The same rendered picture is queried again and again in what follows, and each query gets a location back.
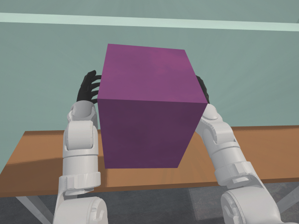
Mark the carton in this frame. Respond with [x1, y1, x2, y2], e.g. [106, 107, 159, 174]
[97, 44, 208, 168]

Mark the left robot upper arm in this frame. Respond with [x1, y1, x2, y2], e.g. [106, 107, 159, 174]
[54, 196, 108, 224]

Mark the right robot upper arm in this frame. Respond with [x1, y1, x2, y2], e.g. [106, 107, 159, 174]
[221, 185, 298, 224]

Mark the robot right forearm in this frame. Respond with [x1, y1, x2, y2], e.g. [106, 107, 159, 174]
[195, 104, 281, 219]

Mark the robot left hand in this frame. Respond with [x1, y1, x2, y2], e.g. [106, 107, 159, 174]
[77, 70, 102, 104]

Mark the robot right hand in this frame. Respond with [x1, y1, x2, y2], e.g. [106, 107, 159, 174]
[196, 76, 210, 104]

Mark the table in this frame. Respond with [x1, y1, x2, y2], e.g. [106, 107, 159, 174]
[0, 125, 299, 224]

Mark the robot left forearm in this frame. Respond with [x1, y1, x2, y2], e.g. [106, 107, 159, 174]
[53, 100, 101, 224]

